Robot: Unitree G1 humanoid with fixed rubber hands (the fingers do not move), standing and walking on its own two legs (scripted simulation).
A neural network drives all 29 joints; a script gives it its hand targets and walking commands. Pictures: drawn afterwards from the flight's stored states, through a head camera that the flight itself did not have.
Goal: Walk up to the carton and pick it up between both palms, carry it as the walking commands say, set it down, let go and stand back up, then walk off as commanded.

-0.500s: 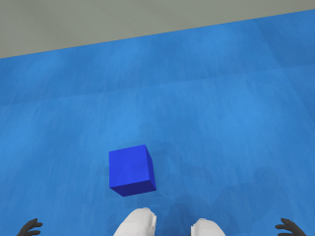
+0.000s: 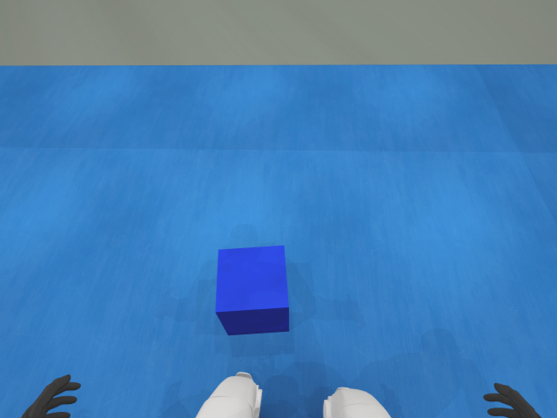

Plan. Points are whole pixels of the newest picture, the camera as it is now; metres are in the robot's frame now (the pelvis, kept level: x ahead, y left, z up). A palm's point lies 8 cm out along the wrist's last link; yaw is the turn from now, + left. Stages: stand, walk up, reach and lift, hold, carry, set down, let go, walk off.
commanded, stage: walk up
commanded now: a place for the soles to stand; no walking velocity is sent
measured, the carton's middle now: (255, 292) +0.50 +0.12 -0.61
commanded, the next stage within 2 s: none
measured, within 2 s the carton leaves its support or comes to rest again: neither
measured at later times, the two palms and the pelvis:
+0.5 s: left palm out of the picture +0.11 +0.35 -0.06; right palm out of the picture +0.11 -0.31 -0.08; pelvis +0.00 +0.02 +0.00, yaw +2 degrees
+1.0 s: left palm out of the picture +0.09 +0.34 -0.05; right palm out of the picture +0.10 -0.32 -0.08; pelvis -0.02 +0.00 +0.01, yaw +3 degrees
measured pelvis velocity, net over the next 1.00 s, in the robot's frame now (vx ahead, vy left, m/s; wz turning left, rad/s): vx -0.02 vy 0.00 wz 0.04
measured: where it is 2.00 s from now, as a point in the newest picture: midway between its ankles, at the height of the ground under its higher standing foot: outside the picture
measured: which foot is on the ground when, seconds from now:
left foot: down 0.00-1.00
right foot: down 0.00-1.00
